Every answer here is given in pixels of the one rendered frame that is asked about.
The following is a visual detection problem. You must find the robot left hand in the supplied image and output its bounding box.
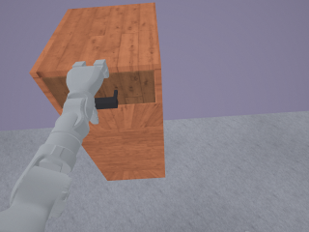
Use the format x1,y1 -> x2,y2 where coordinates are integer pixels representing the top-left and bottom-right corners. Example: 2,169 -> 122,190
66,59 -> 109,125

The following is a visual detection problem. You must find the drawer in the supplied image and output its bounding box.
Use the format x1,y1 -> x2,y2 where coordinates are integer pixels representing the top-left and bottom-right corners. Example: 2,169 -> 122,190
42,70 -> 155,108

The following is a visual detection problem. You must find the robot left forearm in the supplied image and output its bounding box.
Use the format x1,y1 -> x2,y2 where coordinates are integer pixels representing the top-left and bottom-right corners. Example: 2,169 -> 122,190
10,90 -> 95,207

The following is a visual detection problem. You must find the handle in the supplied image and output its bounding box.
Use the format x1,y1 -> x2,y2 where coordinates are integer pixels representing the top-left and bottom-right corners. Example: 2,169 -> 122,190
95,90 -> 119,110

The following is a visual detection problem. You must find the left robot upper arm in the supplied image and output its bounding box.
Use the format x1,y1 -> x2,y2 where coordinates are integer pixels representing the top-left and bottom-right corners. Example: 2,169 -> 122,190
0,165 -> 72,232

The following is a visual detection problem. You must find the cabinet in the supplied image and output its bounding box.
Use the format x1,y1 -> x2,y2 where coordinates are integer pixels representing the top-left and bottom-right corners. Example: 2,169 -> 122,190
29,2 -> 165,181

